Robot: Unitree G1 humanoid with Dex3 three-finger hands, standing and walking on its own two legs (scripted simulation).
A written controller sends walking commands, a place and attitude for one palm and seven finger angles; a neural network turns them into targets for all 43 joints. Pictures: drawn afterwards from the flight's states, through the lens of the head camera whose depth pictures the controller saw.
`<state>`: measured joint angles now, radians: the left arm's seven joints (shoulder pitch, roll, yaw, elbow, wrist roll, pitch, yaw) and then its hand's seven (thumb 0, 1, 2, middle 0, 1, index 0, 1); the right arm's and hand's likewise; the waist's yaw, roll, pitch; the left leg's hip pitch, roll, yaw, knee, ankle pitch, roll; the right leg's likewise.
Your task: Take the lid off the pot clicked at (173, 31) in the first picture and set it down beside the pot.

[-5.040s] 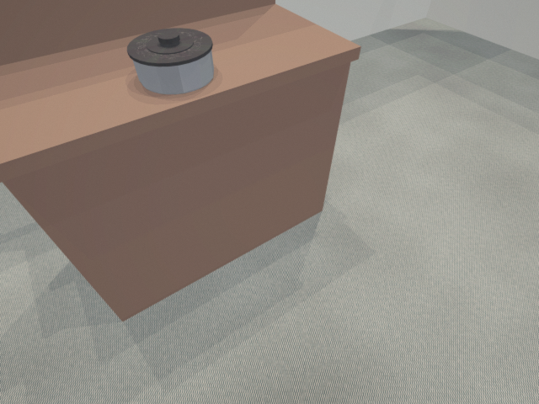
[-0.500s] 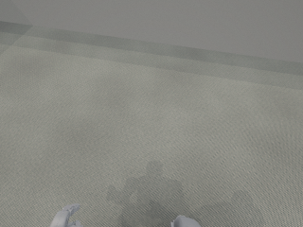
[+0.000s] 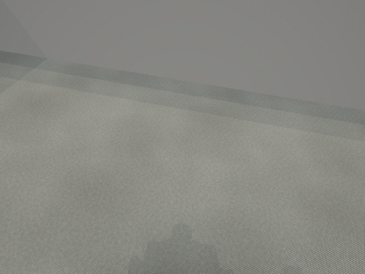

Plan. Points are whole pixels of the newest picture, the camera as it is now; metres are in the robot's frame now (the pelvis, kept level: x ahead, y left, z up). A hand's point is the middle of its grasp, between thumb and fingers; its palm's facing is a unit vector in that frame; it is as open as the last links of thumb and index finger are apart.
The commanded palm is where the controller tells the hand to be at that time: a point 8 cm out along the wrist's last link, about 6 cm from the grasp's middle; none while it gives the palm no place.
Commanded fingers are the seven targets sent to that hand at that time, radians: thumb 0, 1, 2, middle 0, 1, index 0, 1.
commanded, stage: turn to face it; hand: left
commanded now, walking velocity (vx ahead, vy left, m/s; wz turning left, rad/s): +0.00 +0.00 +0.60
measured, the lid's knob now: out of the picture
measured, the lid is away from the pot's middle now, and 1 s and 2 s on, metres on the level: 0.00 0.00 0.00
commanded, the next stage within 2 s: none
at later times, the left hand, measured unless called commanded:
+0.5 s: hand out of the picture -0.01 +0.17 -0.14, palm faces +0.30 -0.90 -0.31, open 7.4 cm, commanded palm none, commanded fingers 0.00 0.90 0.90 -0.20 -0.30 -0.20 -0.30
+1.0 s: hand out of the picture -0.13 +0.23 -0.16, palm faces +0.57 -0.78 -0.25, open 7.4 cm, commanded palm none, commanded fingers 0.00 0.90 0.90 -0.20 -0.30 -0.20 -0.30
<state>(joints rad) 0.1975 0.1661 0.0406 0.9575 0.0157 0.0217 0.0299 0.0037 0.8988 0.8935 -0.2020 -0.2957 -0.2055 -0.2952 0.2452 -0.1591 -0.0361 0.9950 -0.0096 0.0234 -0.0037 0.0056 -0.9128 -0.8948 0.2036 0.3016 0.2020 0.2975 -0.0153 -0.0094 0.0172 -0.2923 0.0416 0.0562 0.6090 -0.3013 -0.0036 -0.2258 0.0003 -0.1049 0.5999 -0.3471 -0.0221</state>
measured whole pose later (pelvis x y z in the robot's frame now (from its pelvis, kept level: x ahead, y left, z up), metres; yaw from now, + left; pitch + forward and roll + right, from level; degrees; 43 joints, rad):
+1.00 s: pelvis -0.06 +0.00 +0.01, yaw +33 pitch +1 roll -2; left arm 0.19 0.28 0.08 0.91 0.02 0.07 0.01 0.01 0.90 0.89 -0.20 -0.29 -0.20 -0.29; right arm 0.16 -0.21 -0.05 0.89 -0.01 0.03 0.01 0.01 -0.90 -0.89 0.21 0.30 0.21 0.30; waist 0.01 -0.04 0.09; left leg -0.26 -0.03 0.01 0.50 -0.25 0.06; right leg -0.51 -0.10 -0.01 1.12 -0.36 0.11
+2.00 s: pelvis -0.10 +0.02 +0.02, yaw +69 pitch +0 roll -3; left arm 0.20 0.29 0.08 0.91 0.02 0.07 0.01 0.01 0.90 0.89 -0.20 -0.29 -0.20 -0.29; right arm 0.16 -0.21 -0.04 0.89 -0.01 0.02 0.01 0.01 -0.90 -0.89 0.21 0.30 0.21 0.30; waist 0.02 -0.04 0.08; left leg -0.23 -0.05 -0.01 0.45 -0.22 0.08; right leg -0.52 -0.11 0.01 1.16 -0.31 0.12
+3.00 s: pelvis -0.09 +0.01 +0.00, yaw +105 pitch +0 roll -1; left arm 0.26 0.30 0.07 0.93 0.02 0.08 0.03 0.01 0.90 0.89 -0.20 -0.30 -0.20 -0.29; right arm 0.09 -0.24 -0.05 0.87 -0.01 0.02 0.02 0.01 -0.91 -0.89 0.20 0.30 0.20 0.30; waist 0.04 -0.05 0.11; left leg -0.29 -0.02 0.04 0.60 -0.31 0.06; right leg -0.42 -0.13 -0.07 1.10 -0.52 0.09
